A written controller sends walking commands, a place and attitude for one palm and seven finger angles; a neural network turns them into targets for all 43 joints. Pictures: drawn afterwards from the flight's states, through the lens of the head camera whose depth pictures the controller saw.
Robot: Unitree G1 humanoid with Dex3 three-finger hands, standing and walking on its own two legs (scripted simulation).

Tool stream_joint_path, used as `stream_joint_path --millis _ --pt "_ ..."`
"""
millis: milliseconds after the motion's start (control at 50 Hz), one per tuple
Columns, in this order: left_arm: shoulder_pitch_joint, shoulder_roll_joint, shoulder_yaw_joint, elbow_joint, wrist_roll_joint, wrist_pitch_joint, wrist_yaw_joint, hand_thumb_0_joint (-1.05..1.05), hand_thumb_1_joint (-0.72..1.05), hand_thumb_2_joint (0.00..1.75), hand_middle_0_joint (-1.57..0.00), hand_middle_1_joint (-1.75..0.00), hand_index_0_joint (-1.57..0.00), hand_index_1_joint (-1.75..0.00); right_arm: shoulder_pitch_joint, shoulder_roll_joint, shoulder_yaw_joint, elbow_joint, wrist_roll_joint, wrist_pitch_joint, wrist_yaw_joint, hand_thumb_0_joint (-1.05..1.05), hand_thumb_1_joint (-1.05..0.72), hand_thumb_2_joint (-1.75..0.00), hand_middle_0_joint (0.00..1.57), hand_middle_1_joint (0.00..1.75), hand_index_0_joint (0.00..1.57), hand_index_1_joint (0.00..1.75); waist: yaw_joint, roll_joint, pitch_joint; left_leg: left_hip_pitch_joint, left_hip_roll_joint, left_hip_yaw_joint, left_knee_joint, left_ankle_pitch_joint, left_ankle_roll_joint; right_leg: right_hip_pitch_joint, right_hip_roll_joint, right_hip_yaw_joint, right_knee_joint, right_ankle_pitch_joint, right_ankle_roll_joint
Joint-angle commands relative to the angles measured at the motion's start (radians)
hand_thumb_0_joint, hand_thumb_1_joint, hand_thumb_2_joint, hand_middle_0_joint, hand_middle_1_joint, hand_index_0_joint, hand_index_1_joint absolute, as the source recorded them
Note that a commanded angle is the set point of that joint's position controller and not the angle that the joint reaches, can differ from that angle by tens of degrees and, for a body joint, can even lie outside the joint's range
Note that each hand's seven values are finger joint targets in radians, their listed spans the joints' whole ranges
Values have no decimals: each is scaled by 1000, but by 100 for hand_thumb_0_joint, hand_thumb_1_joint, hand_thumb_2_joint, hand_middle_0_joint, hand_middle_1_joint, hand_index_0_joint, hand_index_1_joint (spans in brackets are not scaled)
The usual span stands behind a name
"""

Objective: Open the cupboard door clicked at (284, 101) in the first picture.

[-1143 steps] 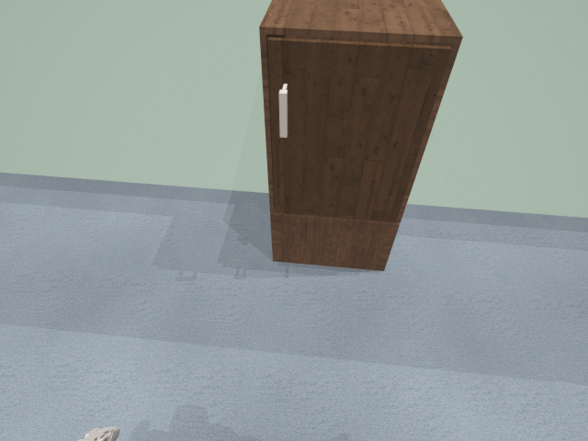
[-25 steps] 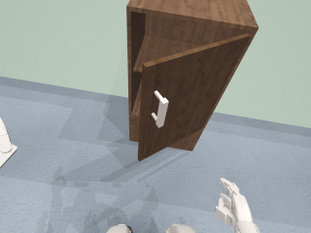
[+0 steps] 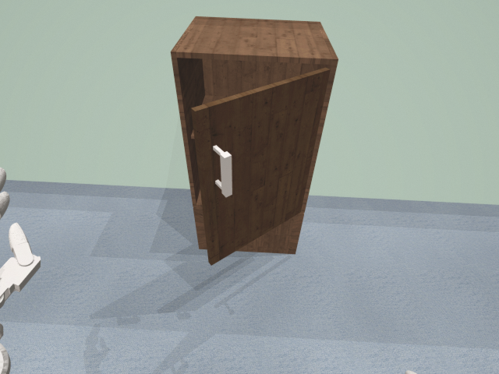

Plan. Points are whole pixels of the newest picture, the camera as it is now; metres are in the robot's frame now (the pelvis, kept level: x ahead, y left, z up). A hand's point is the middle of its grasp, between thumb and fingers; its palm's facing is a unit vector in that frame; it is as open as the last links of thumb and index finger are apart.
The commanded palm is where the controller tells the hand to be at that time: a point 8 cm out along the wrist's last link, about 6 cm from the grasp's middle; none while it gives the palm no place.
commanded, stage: stop stepping back and stand still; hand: left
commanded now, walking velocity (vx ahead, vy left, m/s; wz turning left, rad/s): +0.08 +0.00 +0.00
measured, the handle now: (222, 171) +0.60 +0.10 -0.01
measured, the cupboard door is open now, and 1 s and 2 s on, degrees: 40 40 40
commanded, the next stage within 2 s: let the arm hang, fingers relaxed in 0.38 s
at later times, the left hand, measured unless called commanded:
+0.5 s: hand (45, 297) +0.18 +0.26 +0.14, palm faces +0.43 -0.82 -0.38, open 7.5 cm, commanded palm none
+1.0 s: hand out of the picture -0.08 +0.23 -0.16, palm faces +0.03 -0.97 -0.24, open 7.2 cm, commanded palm none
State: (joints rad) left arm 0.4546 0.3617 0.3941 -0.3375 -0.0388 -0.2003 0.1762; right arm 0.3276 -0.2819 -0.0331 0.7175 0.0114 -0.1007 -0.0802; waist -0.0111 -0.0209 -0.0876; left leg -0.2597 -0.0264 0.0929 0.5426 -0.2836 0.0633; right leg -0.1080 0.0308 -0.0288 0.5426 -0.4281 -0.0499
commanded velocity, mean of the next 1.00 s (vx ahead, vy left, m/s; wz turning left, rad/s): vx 0.00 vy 0.00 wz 0.00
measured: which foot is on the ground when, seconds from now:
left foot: down 0.00-1.00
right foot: down 0.00-1.00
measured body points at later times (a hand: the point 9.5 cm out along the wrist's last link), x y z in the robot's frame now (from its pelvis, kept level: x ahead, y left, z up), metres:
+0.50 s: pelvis -0.03 +0.00 +0.01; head -0.03 +0.00 +0.46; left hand +0.15 +0.30 +0.16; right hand +0.11 -0.25 -0.09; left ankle -0.02 +0.12 -0.73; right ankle -0.02 -0.10 -0.73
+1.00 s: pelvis -0.05 +0.03 +0.01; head -0.04 +0.03 +0.46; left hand -0.08 +0.28 -0.14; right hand -0.03 -0.20 -0.14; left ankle -0.02 +0.12 -0.73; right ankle -0.03 -0.10 -0.73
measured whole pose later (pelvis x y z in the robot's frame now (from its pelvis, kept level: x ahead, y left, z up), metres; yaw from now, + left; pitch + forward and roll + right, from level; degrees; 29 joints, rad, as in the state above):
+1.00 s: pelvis -0.05 +0.03 +0.01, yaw +1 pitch -1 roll -1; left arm 0.33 0.22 0.02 1.07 0.02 0.04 0.01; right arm 0.27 -0.17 0.01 1.04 -0.02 0.03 -0.02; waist 0.01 0.01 0.05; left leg -0.24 -0.04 0.00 0.45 -0.19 0.05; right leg -0.22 -0.04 -0.07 0.42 -0.18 0.01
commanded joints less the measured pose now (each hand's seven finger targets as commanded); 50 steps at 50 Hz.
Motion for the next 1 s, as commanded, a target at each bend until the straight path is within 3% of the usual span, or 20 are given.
stream_joint_path --millis 0,20,40,60,120,180,200,240,260,340,400,440,460,480,500,600,700,800,860,980 --pt "-69 251 129 -354 6 -104 19 0 90 90 -20 -30 -20 -30 -165 -89 -25 -233 -5 -68 16 0 -90 -90 20 30 20 30 -9 208 10 280 242 -369 -122 335 157 -355 -51 53 262 222 112" --pt "-26 315 192 -385 9 -112 24 0 90 90 -20 -30 -20 -30 -164 -62 -19 -216 -25 -79 15 0 -90 -90 20 30 20 30 2 288 -10 280 320 -479 -184 332 201 -420 -39 37 366 -82 93" --pt "-15 304 182 -419 13 -106 19 0 90 90 -20 -30 -20 -30 -170 -39 -12 -214 -37 -87 16 0 -90 -90 20 30 20 30 -4 241 27 140 340 -529 -259 208 202 -369 -42 52 413 -153 66" --pt "3 307 193 -433 12 -96 17 0 90 90 -20 -30 -20 -30 -189 -42 -13 -217 -34 -95 21 0 -90 -90 20 30 20 30 2 182 71 6 331 -474 -301 73 180 -288 -50 57 390 -139 54" --pt "134 290 238 -380 -6 -77 27 0 90 90 -20 -30 -20 -30 -189 -47 -14 -230 -18 -93 15 0 -90 -90 20 30 20 30 15 205 60 -150 223 -214 -301 -163 70 -59 -35 -40 133 -6 53" --pt "152 223 186 -261 -1 -65 19 0 90 90 -20 -30 -20 -30 -189 -41 -7 -244 -11 -71 5 0 -90 -90 20 30 20 30 -2 170 113 -329 151 -125 -226 -315 -3 91 -32 -35 -48 108 46" --pt "128 221 178 -217 0 -63 15 0 90 90 -20 -30 -20 -30 -185 -41 -10 -244 -11 -65 4 0 -90 -90 20 30 20 30 -7 74 137 -333 112 -105 -135 -299 -26 41 -68 72 -140 52 21" --pt "62 207 141 -192 0 -56 3 0 90 90 -20 -30 -20 -30 -179 -44 -21 -235 -15 -56 9 0 -90 -90 20 30 20 30 -10 -154 144 -214 35 -74 210 -179 -66 -216 -277 461 -393 -274 -76" --pt "35 182 104 -173 6 -51 1 0 90 90 -20 -30 -20 -30 -175 -45 -27 -220 -10 -52 12 0 -90 -90 20 30 20 30 -3 -198 171 -185 40 -102 349 -143 -64 -292 -332 530 -443 -282 -96" --pt "-120 185 62 -196 23 -64 3 0 90 90 -20 -30 -20 -30 -191 -36 -1 -196 -12 -65 4 0 -90 -90 20 30 20 30 -7 -139 86 -130 58 -95 191 -68 -54 -118 -251 238 -286 157 -61" --pt "-162 206 69 -297 25 -65 14 0 90 90 -20 -30 -20 -30 -209 -28 4 -198 -17 -88 -14 0 -90 -90 20 30 20 30 10 -63 33 44 17 -52 -57 51 -40 -84 -188 162 -238 229 -22" --pt "-135 227 88 -415 19 -68 20 0 90 90 -20 -30 -20 -30 -209 -43 -7 -212 -21 -95 -16 0 -90 -90 20 30 20 30 19 95 14 125 83 -135 -158 171 -24 -82 -133 121 -156 257 23" --pt "-35 7 -301 510 96 104 -137 0 90 90 -20 -30 -20 -30 -210 -234 -64 44 -39 -96 88 0 -90 -90 20 30 20 30 -18 115 70 7 154 -257 16 467 10 -227 -148 35 61 467 26" --pt "19 -33 -285 534 77 173 -158 0 90 90 -20 -30 -20 -30 -161 -166 -50 7 -28 -24 84 0 -90 -90 20 30 20 30 20 115 1 16 176 -217 1 577 23 -158 -121 60 31 429 30" --pt "33 -33 -288 514 78 194 -164 0 90 90 -20 -30 -20 -30 -153 -136 -38 -20 -24 4 77 0 -90 -90 20 30 20 30 23 121 2 -21 163 -187 0 527 13 -113 -118 48 13 430 31" --pt "-172 25 -311 756 73 183 -176 0 90 90 -20 -30 -20 -30 -157 -121 -14 14 -34 45 76 0 -90 -90 20 30 20 30 12 -166 -32 -58 122 -212 -43 338 -11 -42 -148 53 -30 434 6" --pt "-200 -1 -352 1029 62 210 -162 0 90 90 -20 -30 -20 -30 -187 -82 21 96 -43 80 73 0 -90 -90 20 30 20 30 24 134 51 -72 122 -224 -182 193 -16 -33 -116 55 -88 210 33" --pt "-157 -44 -347 1210 60 207 -160 0 90 90 -20 -30 -20 -30 -139 -43 19 174 -41 98 62 0 -90 -90 20 30 20 30 19 242 69 -66 103 -212 -233 -54 -28 -33 -118 46 -155 164 18" --pt "-157 -46 -356 1281 60 208 -161 0 90 90 -20 -30 -20 -30 -100 -38 14 214 -37 108 59 0 -90 -90 20 30 20 30 16 174 114 -85 113 -233 -264 -136 -25 -47 -115 35 -173 147 21" --pt "-133 -73 -368 1379 56 203 -155 0 90 90 -20 -30 -20 -30 -20 -16 11 289 -33 105 54 0 -90 -90 20 30 20 30 8 -13 156 -43 118 -228 -257 -80 -16 -98 -127 43 -194 138 21"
